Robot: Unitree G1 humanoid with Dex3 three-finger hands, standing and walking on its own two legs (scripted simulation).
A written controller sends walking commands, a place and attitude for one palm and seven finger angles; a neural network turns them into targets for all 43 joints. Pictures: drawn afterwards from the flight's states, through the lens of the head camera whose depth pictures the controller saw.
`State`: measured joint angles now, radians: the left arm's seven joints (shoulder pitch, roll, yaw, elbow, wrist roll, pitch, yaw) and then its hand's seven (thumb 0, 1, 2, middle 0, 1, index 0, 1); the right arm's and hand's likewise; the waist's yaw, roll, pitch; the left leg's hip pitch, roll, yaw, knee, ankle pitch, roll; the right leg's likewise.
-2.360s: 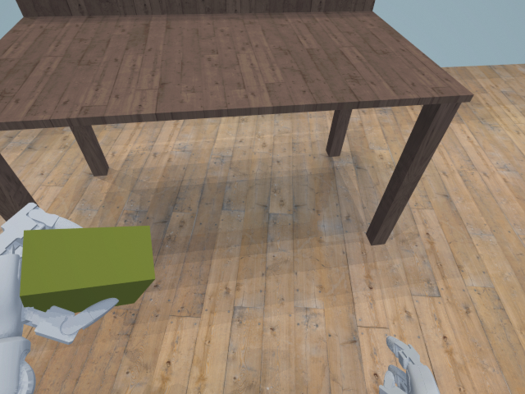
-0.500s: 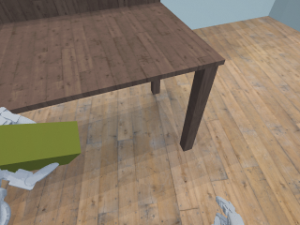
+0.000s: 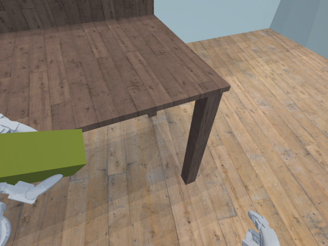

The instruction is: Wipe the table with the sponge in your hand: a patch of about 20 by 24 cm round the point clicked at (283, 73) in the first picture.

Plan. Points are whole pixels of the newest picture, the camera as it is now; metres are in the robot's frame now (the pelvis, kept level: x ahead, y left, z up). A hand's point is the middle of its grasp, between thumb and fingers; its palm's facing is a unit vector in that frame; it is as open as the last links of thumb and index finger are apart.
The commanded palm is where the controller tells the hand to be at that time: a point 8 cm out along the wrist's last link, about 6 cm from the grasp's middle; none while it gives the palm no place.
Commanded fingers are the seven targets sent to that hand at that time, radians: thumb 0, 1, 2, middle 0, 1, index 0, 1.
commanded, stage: take the last steps up to it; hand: left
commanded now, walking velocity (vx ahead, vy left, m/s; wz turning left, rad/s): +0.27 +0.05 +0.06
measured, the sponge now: (54, 157) +0.23 +0.22 +0.16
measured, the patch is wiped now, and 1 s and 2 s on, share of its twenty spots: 0.00 0.00 0.00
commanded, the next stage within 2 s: come to a stop and stand still in 0.62 s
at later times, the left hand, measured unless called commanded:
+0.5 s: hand (87, 127) +0.30 +0.18 +0.17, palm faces +0.42 -0.78 -0.47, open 10.5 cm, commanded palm +0.23 +0.22 +0.20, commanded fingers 0.00 0.10 1.30 -1.20 -1.60 -1.20 -1.60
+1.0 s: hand (79, 104) +0.34 +0.20 +0.20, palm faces +0.44 -0.81 -0.38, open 10.5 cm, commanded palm +0.29 +0.24 +0.20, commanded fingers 0.00 0.10 1.30 -1.20 -1.60 -1.20 -1.60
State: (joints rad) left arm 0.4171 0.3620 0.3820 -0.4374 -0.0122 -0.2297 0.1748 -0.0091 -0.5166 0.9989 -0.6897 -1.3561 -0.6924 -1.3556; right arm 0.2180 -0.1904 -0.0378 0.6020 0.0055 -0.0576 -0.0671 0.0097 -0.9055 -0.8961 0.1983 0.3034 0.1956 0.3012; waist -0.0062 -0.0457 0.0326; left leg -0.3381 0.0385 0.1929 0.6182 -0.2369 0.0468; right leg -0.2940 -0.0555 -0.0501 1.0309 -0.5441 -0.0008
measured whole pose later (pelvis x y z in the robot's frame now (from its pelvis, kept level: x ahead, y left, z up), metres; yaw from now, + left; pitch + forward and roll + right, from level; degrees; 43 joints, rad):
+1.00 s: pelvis +0.14 -0.05 +0.02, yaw +3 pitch -2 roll -1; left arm 0.47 0.37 0.35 -0.61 -0.01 -0.19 0.15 -0.01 -0.52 1.01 -0.68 -1.36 -0.69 -1.36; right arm 0.20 -0.10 0.05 0.58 -0.02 -0.11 -0.03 0.01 -0.90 -0.90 0.21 0.30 0.20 0.30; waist 0.02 -0.03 0.08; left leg -0.28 0.08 0.14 0.50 -0.18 0.02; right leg -0.35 -0.04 -0.07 0.80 -0.42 0.04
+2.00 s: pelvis +0.07 -0.04 +0.02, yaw +4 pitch -5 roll -2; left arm 0.33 0.37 0.38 -0.46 0.00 -0.16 0.09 -0.01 -0.52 1.01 -0.68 -1.36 -0.69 -1.36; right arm 0.24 -0.14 0.02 0.62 -0.01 -0.15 -0.01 0.01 -0.90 -0.90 0.20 0.30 0.20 0.30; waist 0.04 -0.03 0.11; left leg -0.32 -0.03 -0.05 0.44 -0.10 0.03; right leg -0.24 0.07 -0.02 0.69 -0.41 -0.01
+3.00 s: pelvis +0.09 -0.02 +0.02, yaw +3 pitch +0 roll -1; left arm 0.47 0.37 0.34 -0.47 -0.05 -0.18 0.11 -0.01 -0.52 1.01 -0.69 -1.36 -0.69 -1.36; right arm 0.19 -0.21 0.01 0.57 0.00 -0.09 -0.05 0.01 -0.90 -0.90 0.20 0.30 0.20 0.30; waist 0.01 0.01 0.00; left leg -0.25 -0.02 -0.02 0.45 -0.20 0.02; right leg -0.14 0.05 -0.01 0.40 -0.26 -0.03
